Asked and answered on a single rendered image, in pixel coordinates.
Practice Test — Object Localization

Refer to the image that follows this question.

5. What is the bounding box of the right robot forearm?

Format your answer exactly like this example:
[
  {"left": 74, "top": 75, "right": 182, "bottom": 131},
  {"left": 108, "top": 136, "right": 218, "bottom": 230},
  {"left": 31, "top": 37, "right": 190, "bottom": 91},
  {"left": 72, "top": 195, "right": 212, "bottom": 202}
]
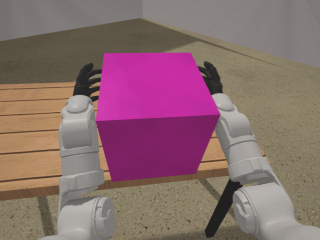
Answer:
[{"left": 211, "top": 93, "right": 296, "bottom": 219}]

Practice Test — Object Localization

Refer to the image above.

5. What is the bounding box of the left robot forearm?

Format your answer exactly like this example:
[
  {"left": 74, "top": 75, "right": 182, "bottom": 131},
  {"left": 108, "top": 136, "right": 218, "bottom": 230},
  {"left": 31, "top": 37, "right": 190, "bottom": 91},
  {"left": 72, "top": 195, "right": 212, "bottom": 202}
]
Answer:
[{"left": 57, "top": 95, "right": 105, "bottom": 235}]

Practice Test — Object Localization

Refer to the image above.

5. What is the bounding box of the right robot hand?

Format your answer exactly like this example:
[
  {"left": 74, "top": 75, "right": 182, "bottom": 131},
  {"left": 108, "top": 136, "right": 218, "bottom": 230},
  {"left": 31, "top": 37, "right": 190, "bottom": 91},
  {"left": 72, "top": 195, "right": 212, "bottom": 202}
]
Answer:
[{"left": 197, "top": 61, "right": 223, "bottom": 95}]

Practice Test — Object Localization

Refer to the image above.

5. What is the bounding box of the carton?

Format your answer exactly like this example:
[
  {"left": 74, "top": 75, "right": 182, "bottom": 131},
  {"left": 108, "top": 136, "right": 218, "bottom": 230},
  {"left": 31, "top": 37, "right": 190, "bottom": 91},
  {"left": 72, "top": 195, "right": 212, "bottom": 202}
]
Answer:
[{"left": 96, "top": 52, "right": 221, "bottom": 182}]

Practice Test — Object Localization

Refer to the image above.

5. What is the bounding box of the left robot hand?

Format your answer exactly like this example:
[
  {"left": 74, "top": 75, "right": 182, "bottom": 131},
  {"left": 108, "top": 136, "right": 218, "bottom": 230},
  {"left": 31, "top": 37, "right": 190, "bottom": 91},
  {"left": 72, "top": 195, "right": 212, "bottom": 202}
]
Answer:
[{"left": 73, "top": 63, "right": 102, "bottom": 102}]

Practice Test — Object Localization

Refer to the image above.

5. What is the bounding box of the table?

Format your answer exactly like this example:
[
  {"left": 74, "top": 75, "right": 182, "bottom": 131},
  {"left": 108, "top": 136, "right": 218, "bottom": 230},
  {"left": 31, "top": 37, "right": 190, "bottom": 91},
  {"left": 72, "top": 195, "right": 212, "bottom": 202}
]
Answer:
[{"left": 0, "top": 82, "right": 271, "bottom": 238}]

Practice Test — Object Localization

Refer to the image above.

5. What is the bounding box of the robot right upper arm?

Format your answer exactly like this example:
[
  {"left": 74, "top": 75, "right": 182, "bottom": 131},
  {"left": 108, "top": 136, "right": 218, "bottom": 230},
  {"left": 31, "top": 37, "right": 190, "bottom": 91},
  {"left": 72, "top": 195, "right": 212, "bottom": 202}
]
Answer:
[{"left": 232, "top": 182, "right": 320, "bottom": 240}]

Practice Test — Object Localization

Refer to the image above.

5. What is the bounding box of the robot left upper arm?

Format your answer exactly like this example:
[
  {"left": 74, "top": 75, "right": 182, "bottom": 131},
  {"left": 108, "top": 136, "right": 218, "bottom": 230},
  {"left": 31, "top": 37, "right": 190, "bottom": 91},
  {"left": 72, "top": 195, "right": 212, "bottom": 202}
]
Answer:
[{"left": 39, "top": 195, "right": 117, "bottom": 240}]

